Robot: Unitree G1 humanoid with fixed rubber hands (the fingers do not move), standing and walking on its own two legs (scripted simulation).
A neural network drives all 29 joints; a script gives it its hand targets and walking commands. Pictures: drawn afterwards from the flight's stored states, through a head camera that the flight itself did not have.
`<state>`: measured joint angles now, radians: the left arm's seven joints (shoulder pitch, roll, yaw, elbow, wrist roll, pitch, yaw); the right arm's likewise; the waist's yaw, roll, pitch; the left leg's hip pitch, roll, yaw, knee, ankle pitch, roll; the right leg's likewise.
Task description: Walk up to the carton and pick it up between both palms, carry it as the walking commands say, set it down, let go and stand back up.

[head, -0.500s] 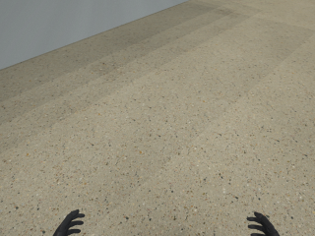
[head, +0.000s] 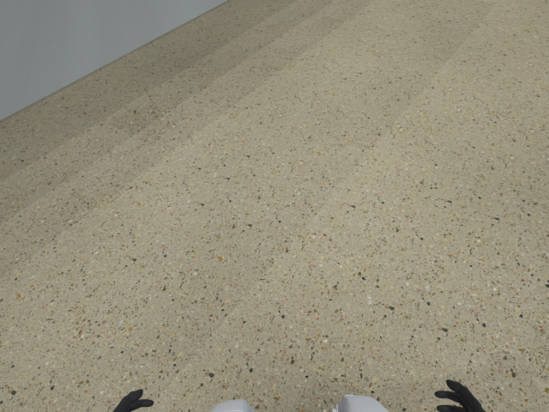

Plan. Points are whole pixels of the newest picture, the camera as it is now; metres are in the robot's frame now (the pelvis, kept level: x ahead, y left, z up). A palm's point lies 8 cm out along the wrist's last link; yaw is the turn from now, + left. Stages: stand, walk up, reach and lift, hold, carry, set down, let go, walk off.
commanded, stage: walk up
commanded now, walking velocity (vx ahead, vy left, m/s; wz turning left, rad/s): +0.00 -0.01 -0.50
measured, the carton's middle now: out of the picture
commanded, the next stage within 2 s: none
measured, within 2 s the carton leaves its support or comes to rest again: neither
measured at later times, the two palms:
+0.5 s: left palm out of the picture +0.06 +0.29 -0.10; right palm out of the picture +0.02 -0.23 -0.08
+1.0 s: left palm (219, 346) +0.22 +0.13 -0.06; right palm out of the picture -0.20 -0.22 -0.11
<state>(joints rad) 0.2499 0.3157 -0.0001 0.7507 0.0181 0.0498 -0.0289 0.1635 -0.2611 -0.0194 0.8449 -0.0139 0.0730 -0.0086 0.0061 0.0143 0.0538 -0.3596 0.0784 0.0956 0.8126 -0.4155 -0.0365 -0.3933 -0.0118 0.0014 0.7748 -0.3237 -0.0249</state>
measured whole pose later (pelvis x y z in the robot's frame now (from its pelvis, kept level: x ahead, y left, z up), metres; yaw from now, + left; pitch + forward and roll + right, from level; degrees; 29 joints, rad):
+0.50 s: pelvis -0.04 +0.05 +0.02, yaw -10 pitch -1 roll -3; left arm 0.29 0.28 0.00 0.75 0.02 0.07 -0.01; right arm 0.17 -0.26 -0.02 0.82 -0.01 0.07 -0.01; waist 0.02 0.01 0.05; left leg -0.23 0.04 0.06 0.60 -0.35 0.04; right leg -0.46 0.10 0.09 0.79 -0.34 0.05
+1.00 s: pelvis -0.05 +0.00 +0.02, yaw -29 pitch -1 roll +0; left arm 0.10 0.29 0.00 0.75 0.03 0.06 -0.10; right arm 0.45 -0.26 -0.02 0.82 -0.01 -0.01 -0.02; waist -0.06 0.04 0.05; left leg -0.11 0.19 0.37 0.53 -0.37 -0.04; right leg -0.50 -0.08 0.07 0.87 -0.32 0.06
